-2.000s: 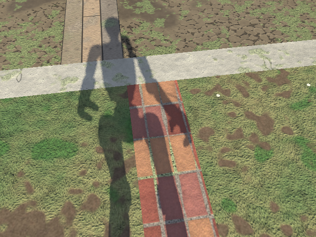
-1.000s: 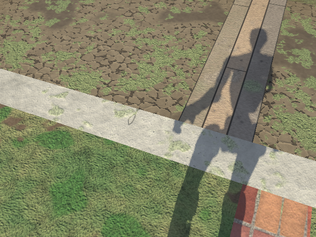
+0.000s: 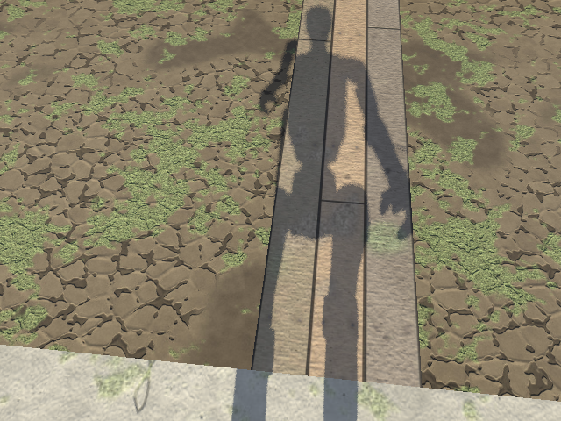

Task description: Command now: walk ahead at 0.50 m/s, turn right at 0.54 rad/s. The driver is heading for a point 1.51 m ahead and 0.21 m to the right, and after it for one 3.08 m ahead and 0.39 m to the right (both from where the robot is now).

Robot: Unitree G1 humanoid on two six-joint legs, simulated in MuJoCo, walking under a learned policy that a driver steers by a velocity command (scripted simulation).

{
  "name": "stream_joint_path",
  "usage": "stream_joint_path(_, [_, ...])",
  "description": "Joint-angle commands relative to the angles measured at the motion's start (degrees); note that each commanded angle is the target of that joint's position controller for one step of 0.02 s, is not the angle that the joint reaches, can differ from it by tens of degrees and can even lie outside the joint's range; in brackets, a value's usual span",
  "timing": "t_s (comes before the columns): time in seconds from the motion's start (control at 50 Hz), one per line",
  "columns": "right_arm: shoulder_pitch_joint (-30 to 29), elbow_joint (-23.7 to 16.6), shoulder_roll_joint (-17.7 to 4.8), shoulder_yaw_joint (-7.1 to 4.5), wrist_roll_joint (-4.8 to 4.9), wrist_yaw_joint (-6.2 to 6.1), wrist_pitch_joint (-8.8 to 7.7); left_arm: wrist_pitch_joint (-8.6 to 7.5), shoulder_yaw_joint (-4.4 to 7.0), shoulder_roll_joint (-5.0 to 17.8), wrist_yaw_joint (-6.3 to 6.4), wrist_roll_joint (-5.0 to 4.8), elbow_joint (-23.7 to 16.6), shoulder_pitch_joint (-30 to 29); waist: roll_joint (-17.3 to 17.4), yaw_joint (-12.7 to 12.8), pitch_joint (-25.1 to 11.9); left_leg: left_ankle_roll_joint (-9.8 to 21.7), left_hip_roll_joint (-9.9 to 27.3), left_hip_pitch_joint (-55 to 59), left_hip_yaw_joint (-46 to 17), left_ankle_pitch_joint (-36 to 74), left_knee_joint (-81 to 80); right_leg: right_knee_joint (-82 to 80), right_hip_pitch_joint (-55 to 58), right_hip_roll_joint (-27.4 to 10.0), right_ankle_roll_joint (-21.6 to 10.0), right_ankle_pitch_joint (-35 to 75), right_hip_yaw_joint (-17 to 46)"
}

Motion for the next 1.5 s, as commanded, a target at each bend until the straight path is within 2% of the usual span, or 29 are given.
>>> stream_joint_path(0.02, [-4.40, -7.10, -6.68, -1.67, -0.40, -0.07, -2.68, -0.18, 1.76, 5.74, 0.67, 0.55, -1.86, 8.00, 0.54, 2.70, -7.31, 0.76, 3.48, -24.90, -5.27, 4.16, 3.18, -17.60, 25.65, -16.21, -12.20, 2.76, 27.57])
stream_joint_path(0.08, [-1.42, -7.59, -5.67, -1.93, -1.03, -0.31, -1.16, -1.25, 1.92, 5.79, 1.59, 1.73, -4.03, 4.31, -1.11, -1.32, -5.39, -0.76, 4.21, -18.01, -4.98, 6.88, -3.44, -20.13, 15.02, -13.01, -12.03, 13.04, 22.34])
stream_joint_path(0.18, [-9.54, -11.49, -2.13, -0.69, -1.81, -1.16, -0.35, -1.37, 2.49, 7.12, 3.08, 0.15, -2.04, 9.27, -2.64, 1.68, -3.84, -3.44, 2.45, -17.71, -3.29, 21.55, -19.58, -18.04, 13.53, -9.69, -9.79, 19.24, 16.93])
stream_joint_path(0.28, [-16.41, -15.35, -2.12, -1.23, -1.38, 0.29, -1.59, 0.23, 2.69, 7.46, 3.51, 0.09, -2.07, 11.05, -4.38, 4.49, -4.52, -1.83, -2.38, -10.63, -3.05, 28.32, -31.87, -13.49, 14.06, -9.21, -7.65, 16.39, 21.32])
stream_joint_path(0.36, [-7.46, -14.02, -4.43, -3.11, -0.44, 0.91, -2.11, 0.96, 1.88, 5.29, 3.68, -0.48, -3.74, 6.33, -7.06, -1.59, -4.72, 0.87, -1.85, 1.97, -3.25, 25.23, -41.53, -6.07, 13.77, -8.29, -4.45, 5.19, 25.66])
stream_joint_path(0.38, [0.38, -12.71, -6.41, -3.97, -1.33, 0.99, -2.51, 0.62, 0.87, 1.86, 3.44, -0.37, -4.41, 6.19, -2.29, -4.53, -10.03, 3.38, 4.62, 14.19, -8.99, 25.24, -42.64, 7.78, 9.70, -4.48, -2.01, -2.36, 22.38])
stream_joint_path(0.4, [6.42, -12.32, -9.86, -4.44, -1.83, 0.74, -2.15, 0.65, -0.62, -3.11, 3.11, 0.95, -3.96, 14.83, 13.44, -1.46, -17.59, 8.85, 17.62, 28.59, -27.62, 23.08, -44.11, 25.58, -0.67, 3.37, 1.87, -28.55, 15.30])
stream_joint_path(0.42, [8.30, -11.53, -10.40, -4.78, -0.99, 1.01, -1.49, 0.21, 0.35, 1.52, 2.75, -2.59, -3.94, 19.99, 21.38, -0.74, -17.69, 14.89, 24.76, 31.00, -50.54, -4.93, -52.49, 35.00, -14.48, 1.65, 4.18, -29.48, 14.17])
stream_joint_path(0.46, [5.43, -10.45, -4.43, -3.35, 0.11, 1.11, -0.87, 0.48, 1.72, 5.42, 2.09, -2.22, -2.03, 10.97, 6.97, -2.08, -2.45, 10.97, 18.61, 17.79, -39.38, -15.03, -55.74, 40.34, -17.49, -2.11, 5.60, -19.00, 12.65])
stream_joint_path(0.5, [1.35, -10.09, -3.37, -2.75, -1.13, 1.04, -0.91, 0.26, 1.89, 4.14, 1.98, -0.86, -2.01, 8.48, 7.02, -0.08, 1.80, 10.07, 13.57, 8.64, -27.23, -4.05, -58.91, 35.69, -12.86, -4.38, 5.99, -12.66, 11.11])
stream_joint_path(0.56, [1.35, -8.24, -0.91, -2.03, -1.57, 1.03, -1.72, 0.27, 2.22, 2.90, 2.19, -0.69, -0.65, 8.86, 8.70, 0.87, -0.45, 10.29, 9.72, 8.51, -17.42, 5.94, -60.55, 31.45, -9.38, -5.56, 6.30, -6.82, 9.01])
stream_joint_path(0.62, [2.85, -6.46, -2.96, -2.31, -1.56, 1.03, -2.01, -0.63, 1.38, 1.11, 1.94, -0.43, -2.22, 3.09, 6.71, 0.24, -0.50, 12.44, 10.78, 11.15, -14.37, 10.87, -61.83, 25.34, -12.99, -7.97, 5.62, -0.36, 6.38])
stream_joint_path(0.68, [6.43, -4.18, -4.85, -2.63, 0.14, 0.20, -1.33, -0.96, 0.52, -0.31, 1.65, -0.75, -3.01, -1.47, 6.93, -1.35, 0.32, 13.42, 12.72, 14.79, -11.99, 15.08, -63.75, 19.20, -15.59, -10.75, 5.42, 4.64, 4.97])
stream_joint_path(0.8, [10.38, -1.92, -8.00, -2.83, 0.28, 0.61, 0.91, -1.69, 0.75, -0.31, 1.09, -0.50, -4.11, -7.51, 7.85, -2.71, 2.51, 11.82, 10.21, 8.57, -3.98, 19.86, -62.68, 5.48, 0.44, -6.68, 5.10, 6.63, -0.38])
stream_joint_path(0.86, [5.66, -0.80, -6.72, -1.49, -0.86, 0.30, 1.15, -0.92, 2.90, 3.20, 1.84, 0.42, -0.69, 2.74, 6.45, 5.15, 0.94, 8.99, 9.61, 5.09, -3.25, 20.79, -56.00, -2.20, 16.48, -4.46, 4.77, 7.82, -0.11])
stream_joint_path(0.88, [4.91, -0.03, -4.06, -0.53, 1.56, -0.39, 1.42, -1.52, 3.81, 4.95, 3.18, -1.50, 1.87, 9.06, -2.89, 9.40, -1.90, 7.87, 6.02, 4.59, -0.21, 21.08, -42.31, -6.71, 23.37, -5.68, 3.40, 4.45, 0.90])
stream_joint_path(0.9, [8.91, 0.38, -0.45, 1.14, -1.68, -0.13, 1.95, -1.22, 5.47, 10.63, 3.73, -0.71, 4.16, 20.84, -12.27, 10.03, -9.59, 5.50, 2.03, -6.87, 3.09, 5.04, -20.53, -8.02, 38.01, -19.40, 1.77, 5.03, 18.97])
stream_joint_path(0.92, [18.12, 0.95, 2.47, 1.60, 0.49, 0.08, 1.07, -2.15, 5.38, 14.39, 3.39, 0.22, 4.61, 27.28, -20.17, 7.14, -20.93, 3.78, -6.34, -17.25, -5.92, -8.57, -2.04, -18.36, 47.31, -31.11, -7.67, -15.68, 51.14])
stream_joint_path(0.94, [12.69, 1.89, -1.98, 0.33, 2.77, 0.25, 0.29, -2.77, 4.00, 8.83, 2.20, -0.13, 6.35, 25.88, -13.50, 7.06, -13.63, 3.82, -4.52, -26.17, -9.84, -5.63, 5.40, -24.80, 40.87, -27.87, -8.73, -32.21, 51.04])
stream_joint_path(0.96, [6.65, 0.93, -4.43, -0.40, 3.41, 0.54, -0.23, -3.07, 2.96, 5.61, 1.46, -0.07, 6.33, 19.99, -12.09, 5.31, -4.37, 5.37, -1.39, -31.48, -7.27, -0.72, 8.30, -24.40, 33.86, -26.08, -7.61, -33.23, 42.81])
stream_joint_path(0.98, [4.83, 1.88, -4.56, -0.76, 2.38, 0.45, -0.43, -3.22, 2.20, 3.80, 0.88, 0.72, 5.03, 13.32, -7.78, 3.13, -0.61, 5.92, 1.65, -29.15, -5.74, 5.43, 7.23, -24.52, 25.78, -23.93, -5.94, -23.92, 35.33])
stream_joint_path(1.02, [5.11, 3.03, -4.75, -1.02, 1.23, 0.56, 0.30, -4.62, 1.15, 0.73, 0.69, 1.20, 4.22, 5.22, -10.85, -0.48, -0.19, 5.40, 4.55, -21.55, -4.35, 13.54, 1.87, -26.26, 16.73, -18.10, -3.25, -6.99, 22.12])
stream_joint_path(1.06, [4.56, 3.48, -3.56, -0.54, 1.39, 0.59, 0.63, -5.27, 1.22, 2.01, 1.42, 2.03, 4.92, 5.90, -8.12, -1.40, -1.97, 4.98, 4.35, -20.22, -3.52, 18.56, -1.11, -27.42, 17.01, -16.81, -3.47, -0.89, 17.77])
stream_joint_path(1.08, [3.19, 3.74, -2.26, 0.34, 2.16, 0.34, 0.62, -5.47, 1.60, 2.68, 2.10, 1.21, 6.01, 9.04, -6.48, -0.90, -2.24, 3.96, 4.29, -24.09, -3.26, 19.63, 0.75, -26.82, 20.57, -17.72, -3.20, 4.32, 18.28])
stream_joint_path(1.26, [-10.13, -0.06, -1.33, 2.28, -0.27, -0.59, 1.54, -4.92, 0.32, 3.38, 4.75, 1.08, 10.17, 16.85, -4.91, 1.27, 4.50, 2.36, 3.00, -29.39, 0.42, 37.98, -17.84, -29.95, 20.43, -16.76, -3.69, 11.87, 5.87])
stream_joint_path(1.32, [-14.75, -2.03, -1.82, 3.49, -0.85, 0.36, 0.47, -4.59, 0.19, 4.96, 4.25, 0.78, 10.89, 16.71, -4.12, 2.46, 5.85, 2.43, 2.80, -30.28, 1.03, 37.12, -22.94, -30.91, 26.48, -19.80, -4.15, 18.86, 5.00])
stream_joint_path(1.4, [-21.52, -6.10, -1.40, 4.89, 0.57, 2.39, -1.23, -2.44, 0.14, 6.73, 4.35, -0.08, 11.53, 15.23, -3.77, 3.73, 7.09, 3.43, 1.96, -31.21, 2.76, 31.45, -34.40, -27.68, 37.96, -21.41, -3.95, 25.22, 2.82])
stream_joint_path(1.44, [-19.21, -6.22, -3.30, 4.49, 0.91, 3.23, -1.46, -1.93, 1.08, 10.88, 4.15, -0.85, 10.42, 12.19, -7.01, 1.61, 3.17, 5.25, -2.02, -17.70, 6.45, 27.50, -39.45, -20.84, 35.24, -20.21, -3.52, 40.30, 1.34])
stream_joint_path(1.5, [-0.35, -0.66, -10.06, 1.01, 1.17, 3.45, -0.47, -1.69, 1.24, 12.63, 1.82, 0.39, 11.00, 13.19, -7.33, -6.35, -8.76, 11.74, -6.36, 8.14, 8.07, 27.54, -43.12, 1.95, 32.14, -16.37, -3.62, 54.44, 0.11])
